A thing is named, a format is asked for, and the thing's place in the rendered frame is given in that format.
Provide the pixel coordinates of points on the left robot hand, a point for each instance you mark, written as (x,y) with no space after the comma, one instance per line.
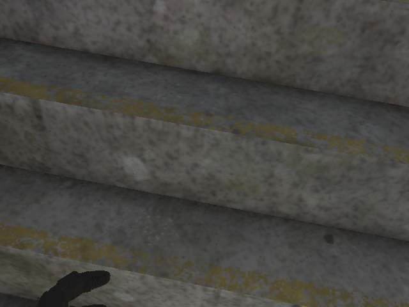
(72,286)

